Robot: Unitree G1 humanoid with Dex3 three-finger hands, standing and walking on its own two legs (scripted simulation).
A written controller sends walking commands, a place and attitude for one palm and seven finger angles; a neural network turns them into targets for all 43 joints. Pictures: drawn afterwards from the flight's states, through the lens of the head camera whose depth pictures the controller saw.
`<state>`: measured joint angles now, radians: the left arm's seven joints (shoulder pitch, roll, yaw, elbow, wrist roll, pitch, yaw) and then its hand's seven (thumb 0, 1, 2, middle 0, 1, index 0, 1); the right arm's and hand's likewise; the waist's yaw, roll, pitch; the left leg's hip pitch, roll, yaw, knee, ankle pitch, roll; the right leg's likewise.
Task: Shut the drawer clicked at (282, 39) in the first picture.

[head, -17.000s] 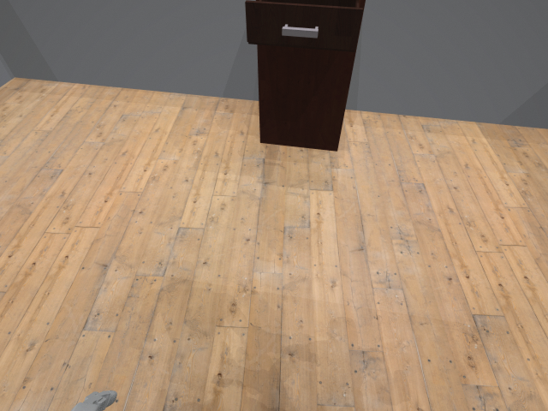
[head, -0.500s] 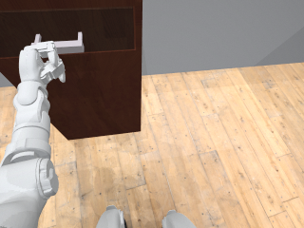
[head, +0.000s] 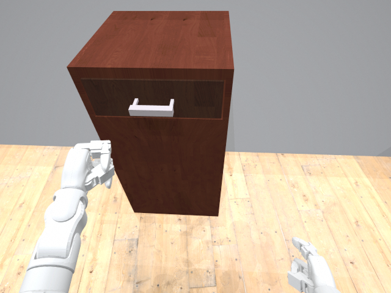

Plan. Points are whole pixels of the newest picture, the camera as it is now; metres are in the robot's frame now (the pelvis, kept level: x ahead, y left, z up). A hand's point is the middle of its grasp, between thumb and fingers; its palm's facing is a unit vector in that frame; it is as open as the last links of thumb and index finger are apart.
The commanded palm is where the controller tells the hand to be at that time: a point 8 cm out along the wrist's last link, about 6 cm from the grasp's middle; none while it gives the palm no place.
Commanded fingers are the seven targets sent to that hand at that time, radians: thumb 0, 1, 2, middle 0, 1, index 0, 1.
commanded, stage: draw the hand back to the body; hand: left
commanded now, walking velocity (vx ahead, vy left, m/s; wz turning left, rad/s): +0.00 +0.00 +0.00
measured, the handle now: (152, 106) +0.62 +0.17 +0.03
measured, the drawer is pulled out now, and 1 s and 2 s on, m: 0.00 0.00 0.00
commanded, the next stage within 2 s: step back with the hand held close in 0.72 s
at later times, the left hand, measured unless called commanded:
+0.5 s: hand (40, 217) +0.19 +0.23 +0.17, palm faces +0.36 -0.86 -0.38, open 3.3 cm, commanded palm +0.13 +0.27 +0.19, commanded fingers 0.00 0.90 0.90 -1.40 -1.60 -1.40 -1.60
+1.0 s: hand (35, 209) +0.19 +0.23 +0.19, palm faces +0.35 -0.81 -0.47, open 3.3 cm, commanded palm +0.13 +0.28 +0.20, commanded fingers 0.00 0.90 0.90 -1.40 -1.60 -1.40 -1.60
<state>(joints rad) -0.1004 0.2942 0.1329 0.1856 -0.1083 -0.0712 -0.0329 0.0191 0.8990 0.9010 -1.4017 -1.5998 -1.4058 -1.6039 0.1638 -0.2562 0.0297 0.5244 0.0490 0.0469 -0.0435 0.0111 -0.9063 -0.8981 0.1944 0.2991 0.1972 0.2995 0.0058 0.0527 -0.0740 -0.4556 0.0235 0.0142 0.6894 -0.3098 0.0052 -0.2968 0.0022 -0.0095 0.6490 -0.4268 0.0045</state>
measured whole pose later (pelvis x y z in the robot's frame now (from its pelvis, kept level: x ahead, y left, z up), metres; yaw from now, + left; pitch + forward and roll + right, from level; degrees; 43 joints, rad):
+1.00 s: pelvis +0.00 -0.01 +0.02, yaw +1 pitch -1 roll -1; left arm 0.55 0.37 0.34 -0.49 -0.06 -0.15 0.08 0.02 0.89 0.90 -1.41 -1.60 -1.41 -1.60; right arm 0.15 -0.24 0.02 0.57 0.00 0.00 -0.07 0.01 -0.90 -0.90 0.20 0.30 0.20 0.30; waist 0.02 0.06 0.02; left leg -0.22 0.02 0.00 0.45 -0.20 0.00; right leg -0.04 0.01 -0.03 0.36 -0.29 0.00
